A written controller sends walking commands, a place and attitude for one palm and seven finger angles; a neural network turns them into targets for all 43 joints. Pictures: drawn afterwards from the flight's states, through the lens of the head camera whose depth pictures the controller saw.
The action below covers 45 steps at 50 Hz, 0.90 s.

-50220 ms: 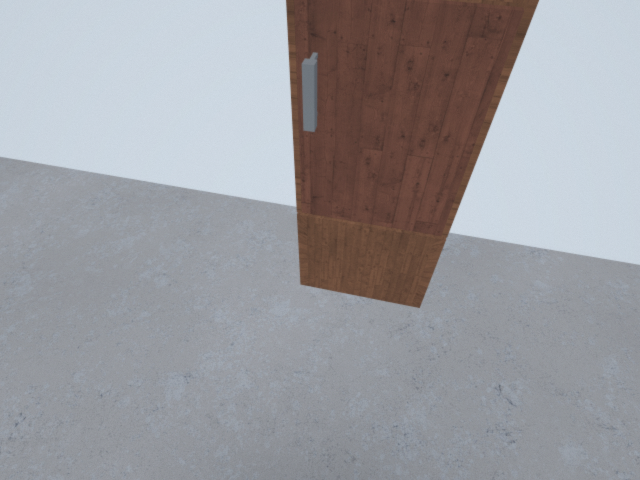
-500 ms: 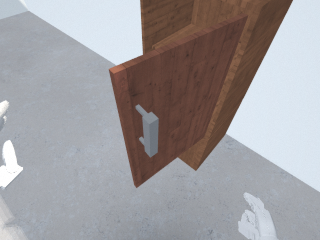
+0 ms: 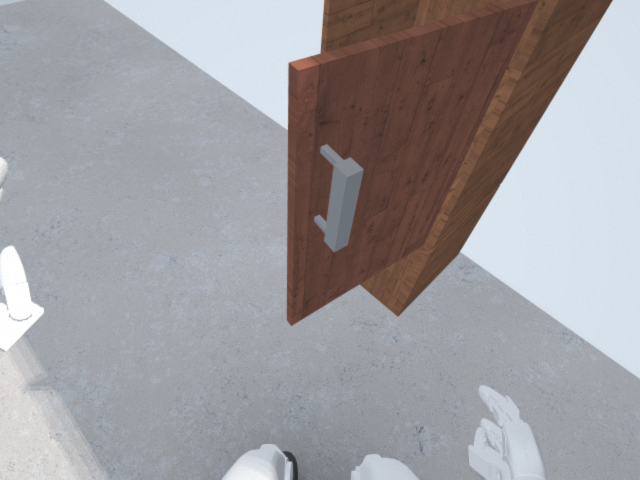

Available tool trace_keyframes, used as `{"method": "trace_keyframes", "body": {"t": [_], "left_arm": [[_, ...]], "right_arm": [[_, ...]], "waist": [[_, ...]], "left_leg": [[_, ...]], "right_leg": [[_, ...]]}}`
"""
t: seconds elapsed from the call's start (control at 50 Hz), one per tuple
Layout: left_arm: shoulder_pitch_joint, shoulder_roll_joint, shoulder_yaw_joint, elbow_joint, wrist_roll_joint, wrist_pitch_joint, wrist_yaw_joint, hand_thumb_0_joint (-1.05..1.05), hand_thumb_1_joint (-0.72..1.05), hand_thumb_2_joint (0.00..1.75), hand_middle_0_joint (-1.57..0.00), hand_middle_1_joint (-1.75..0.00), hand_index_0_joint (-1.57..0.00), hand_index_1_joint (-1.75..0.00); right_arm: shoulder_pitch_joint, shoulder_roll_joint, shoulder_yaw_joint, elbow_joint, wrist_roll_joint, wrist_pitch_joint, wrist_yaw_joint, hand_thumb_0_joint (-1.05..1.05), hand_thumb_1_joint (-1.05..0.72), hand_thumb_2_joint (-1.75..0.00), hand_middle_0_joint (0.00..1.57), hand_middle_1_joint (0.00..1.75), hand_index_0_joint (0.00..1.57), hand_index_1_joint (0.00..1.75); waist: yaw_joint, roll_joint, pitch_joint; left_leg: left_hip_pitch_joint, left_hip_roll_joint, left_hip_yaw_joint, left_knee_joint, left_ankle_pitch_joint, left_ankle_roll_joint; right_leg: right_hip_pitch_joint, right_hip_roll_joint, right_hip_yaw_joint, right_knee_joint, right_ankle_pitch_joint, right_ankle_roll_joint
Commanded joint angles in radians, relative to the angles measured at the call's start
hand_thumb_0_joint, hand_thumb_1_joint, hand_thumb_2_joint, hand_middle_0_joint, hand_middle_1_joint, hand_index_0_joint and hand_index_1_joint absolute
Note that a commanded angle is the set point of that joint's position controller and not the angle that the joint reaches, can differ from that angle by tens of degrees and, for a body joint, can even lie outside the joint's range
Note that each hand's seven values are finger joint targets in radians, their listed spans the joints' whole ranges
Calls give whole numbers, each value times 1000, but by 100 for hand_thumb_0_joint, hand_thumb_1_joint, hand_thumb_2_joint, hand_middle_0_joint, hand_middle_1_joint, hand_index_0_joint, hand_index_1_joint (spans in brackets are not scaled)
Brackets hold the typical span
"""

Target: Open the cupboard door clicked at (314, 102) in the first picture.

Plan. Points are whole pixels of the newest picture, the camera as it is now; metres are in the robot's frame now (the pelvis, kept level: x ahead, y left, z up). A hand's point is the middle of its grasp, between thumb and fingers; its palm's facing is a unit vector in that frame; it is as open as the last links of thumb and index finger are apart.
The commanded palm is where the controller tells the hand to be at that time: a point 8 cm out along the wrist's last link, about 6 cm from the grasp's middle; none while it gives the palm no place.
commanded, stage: step back with the hand held close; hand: left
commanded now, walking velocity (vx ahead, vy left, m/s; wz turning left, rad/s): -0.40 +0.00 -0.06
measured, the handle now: (332, 199) +0.46 +0.02 +0.08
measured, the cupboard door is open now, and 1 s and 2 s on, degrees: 80 80 80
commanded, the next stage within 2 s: stop stepping back and stand still in 0.12 s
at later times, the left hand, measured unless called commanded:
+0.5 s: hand out of the picture +0.12 +0.22 +0.20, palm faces +0.31 -0.84 -0.44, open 7.4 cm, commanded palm +0.06 +0.27 +0.20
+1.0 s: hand out of the picture +0.02 +0.23 +0.19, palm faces +0.37 -0.80 -0.48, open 7.4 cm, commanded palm -0.04 +0.28 +0.20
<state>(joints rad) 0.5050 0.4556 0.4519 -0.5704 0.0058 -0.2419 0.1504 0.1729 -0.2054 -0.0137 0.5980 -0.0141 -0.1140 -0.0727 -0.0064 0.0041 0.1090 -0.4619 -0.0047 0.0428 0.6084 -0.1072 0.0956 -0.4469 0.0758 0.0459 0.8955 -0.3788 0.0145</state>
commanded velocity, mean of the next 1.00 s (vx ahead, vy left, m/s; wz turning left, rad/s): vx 0.09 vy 0.02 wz -0.01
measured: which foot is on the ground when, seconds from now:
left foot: down 0.00-0.30, up 0.32-0.40, down 0.42-0.62, up 0.64-0.86, down 0.88-1.00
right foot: up 0.00-0.28, down 0.30-0.44, up 0.46-0.60, down 0.62-1.00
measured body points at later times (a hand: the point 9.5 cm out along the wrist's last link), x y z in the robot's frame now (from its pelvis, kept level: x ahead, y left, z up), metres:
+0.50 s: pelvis -0.11 -0.01 +0.00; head -0.12 +0.02 +0.45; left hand +0.10 +0.27 +0.22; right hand +0.01 -0.26 -0.07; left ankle +0.03 +0.05 -0.72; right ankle -0.23 -0.11 -0.69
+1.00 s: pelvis -0.21 -0.01 +0.01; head -0.24 -0.01 +0.46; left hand +0.00 +0.27 +0.21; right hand -0.10 -0.27 -0.08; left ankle -0.20 +0.16 -0.72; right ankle -0.16 -0.07 -0.71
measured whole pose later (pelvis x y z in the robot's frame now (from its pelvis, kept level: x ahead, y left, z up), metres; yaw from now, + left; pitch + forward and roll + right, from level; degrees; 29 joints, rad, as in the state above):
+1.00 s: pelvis -0.21 -0.01 +0.01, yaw -6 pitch -3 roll +3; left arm 0.50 0.42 0.43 -0.42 0.00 -0.19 0.16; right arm 0.26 -0.20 0.00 0.64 -0.01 -0.16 -0.09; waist -0.05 -0.04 -0.02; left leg -0.21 0.04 0.05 0.56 -0.30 -0.05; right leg -0.37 -0.01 -0.08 0.70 -0.39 -0.01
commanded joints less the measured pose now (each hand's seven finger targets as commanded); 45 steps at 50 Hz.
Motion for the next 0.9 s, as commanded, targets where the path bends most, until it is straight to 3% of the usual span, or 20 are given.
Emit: {"method": "trace_keyframes", "body": {"t": [0.0, 0.14, 0.2, 0.26, 0.3, 0.32, 0.36, 0.38, 0.4, 0.42, 0.46, 0.54, 0.56, 0.58, 0.6, 0.62, 0.68, 0.76, 0.82, 0.88], "left_arm": [[-7, 165, 164, -183, -26, -52, 35, 0, 90, 90, -20, -30, -20, -30], [-69, 108, 37, -203, -55, -12, 26, 0, 90, 90, -20, -30, -20, -30], [-83, 153, 75, -222, -70, -27, 19, 0, 90, 90, -20, -30, -20, -30], [-29, 291, 192, -305, -74, -50, 20, 0, 90, 90, -20, -30, -20, -30], [-73, 374, 259, -362, -65, -65, 18, 0, 90, 90, -20, -30, -20, -30], [-50, 232, 167, -267, -68, -41, 0, 0, 90, 90, -20, -30, -20, -30], [16, 197, 163, -226, -79, 19, -6, 0, 90, 90, -20, -30, -20, -30], [8, 177, 149, -207, -76, 25, -8, 0, 90, 90, -20, -30, -20, -30], [-3, 194, 151, -194, -73, 22, -7, 0, 90, 90, -20, -30, -20, -30], [-46, 175, 123, -145, -75, 15, -7, 0, 90, 90, -20, -30, -20, -30], [-19, 213, 143, -41, -68, 20, -5, 0, 90, 90, -20, -30, -20, -30], [99, 157, 108, -80, -56, 27, 4, 0, 90, 90, -20, -30, -20, -30], [120, 179, 122, -119, -49, 26, 4, 0, 90, 90, -20, -30, -20, -30], [133, 183, 108, -162, -41, 24, 0, 0, 90, 90, -20, -30, -20, -30], [100, 196, 100, -232, -44, 26, -7, 0, 90, 90, -20, -30, -20, -30], [12, 221, 110, -298, -48, 12, -9, 0, 90, 90, -20, -30, -20, -30], [-91, 229, 141, -189, -20, 2, -8, 0, 90, 90, -20, -30, -20, -30], [-114, 158, 80, -46, -8, -7, 19, 0, 90, 90, -20, -30, -20, -30], [-144, 121, 49, -1, -10, -10, 38, 0, 90, 90, -20, -30, -20, -30], [-82, 102, 43, -53, -16, -21, 31, 0, 90, 90, -20, -30, -20, -30]], "right_arm": [[-74, -125, -58, -133, 1, -83, 0, 0, -90, -90, 20, 30, 20, 30], [-70, -127, -37, -87, 6, -90, 13, 0, -90, -90, 20, 30, 20, 30], [-79, -111, -35, -80, -1, -83, 20, 0, -90, -90, 20, 30, 20, 30], [-90, -89, -9, -80, 14, -61, 12, 0, -90, -90, 20, 30, 20, 30], [-113, -83, 17, -125, -8, -79, 20, 0, -90, -90, 20, 30, 20, 30], [-72, -80, -1, -112, 15, -70, 5, 0, -90, -90, 20, 30, 20, 30], [-66, -108, -8, -117, 30, -70, -10, 0, -90, -90, 20, 30, 20, 30], [-50, -117, -11, -112, 31, -75, -16, 0, -90, -90, 20, 30, 20, 30], [-41, -136, -10, -108, 24, -79, -11, 0, -90, -90, 20, 30, 20, 30], [-29, -136, -9, -104, 21, -89, -4, 0, -90, -90, 20, 30, 20, 30], [-68, -133, -1, -90, 3, -93, 1, 0, -90, -90, 20, 30, 20, 30], [-74, -137, -25, -120, 1, -56, -1, 0, -90, -90, 20, 30, 20, 30], [-91, -139, -29, -135, 2, -49, 2, 0, -90, -90, 20, 30, 20, 30], [-81, -117, -30, -138, 13, -36, 6, 0, -90, -90, 20, 30, 20, 30], [-82, -125, -46, -134, 21, -27, 6, 0, -90, -90, 20, 30, 20, 30], [-75, -134, -42, -93, -3, -23, 3, 0, -90, -90, 20, 30, 20, 30], [-29, -98, -23, -80, -11, -38, -4, 0, -90, -90, 20, 30, 20, 30], [-28, -118, -35, -52, -8, -83, -51, 0, -90, -90, 20, 30, 20, 30], [33, -114, -19, -58, -11, -101, -60, 0, -90, -90, 20, 30, 20, 30], [19, -144, -30, -102, 10, -98, -40, 0, -90, -90, 20, 30, 20, 30]], "waist": [[21, 121, -224], [21, 246, -294], [39, 200, -344], [52, -127, -310], [47, -152, -309], [27, -168, -296], [-24, -60, -315], [-28, 146, -326], [-19, 338, -348], [-10, 357, -259], [4, 188, -142], [36, 212, -155], [47, 177, -146], [40, -56, -133], [34, -281, -97], [5, -178, -78], [-45, -141, -109], [7, -41, -110], [-9, -14, -187], [-3, 241, -138]], "left_leg": [[-56, 321, -329, -468, -438, 36], [215, 223, -150, -554, -344, -97], [352, 182, -98, -448, -132, -167], [342, -1, -3, 152, -160, -139], [133, 48, -20, 269, -212, -126], [71, 13, -13, 211, -147, -107], [326, -3, 23, -16, 166, -70], [494, 35, -63, -62, 383, -38], [513, 163, -244, -163, 465, 29], [354, 246, -389, -298, 208, 59], [14, 242, -424, -525, -472, -10], [-194, 131, -146, -529, -577, -143], [-218, 70, -75, -371, -564, -145], [-103, -34, 46, 75, -432, -135], [-61, -74, -33, 536, -365, -129], [-112, -49, -70, 743, -267, -143], [-40, 76, -41, 596, -169, -122], [125, 58, 39, 93, -309, -67], [262, 2, 89, -197, -311, -53], [316, 287, -321, -342, -304, 60]], "right_leg": [[187, 1, 2, 284, -112, -8], [240, 35, -143, -159, -219, -40], [247, 4, -122, -519, -163, -79], [37, -328, 136, -697, 228, -167], [158, -431, 202, -594, 484, -229], [316, -319, 20, -480, 660, -166], [227, -223, -83, -282, 707, -65], [128, -138, -123, -150, 585, -9], [76, -52, -114, 10, 82, 9], [81, -31, -45, 106, -242, 0], [210, -47, -41, 73, -216, -29], [509, 25, -202, -211, -215, -60], [506, -11, -175, -330, -209, -84], [261, -189, 33, -595, -322, -133], [-73, -476, 467, -834, -458, -204], [-168, -512, 481, -844, -451, -221], [-162, -371, 204, -784, -471, -141], [15, -336, 134, -671, -286, -148], [159, -247, 50, -535, -232, -91], [-6, -86, -126, -156, -45, -3]]}}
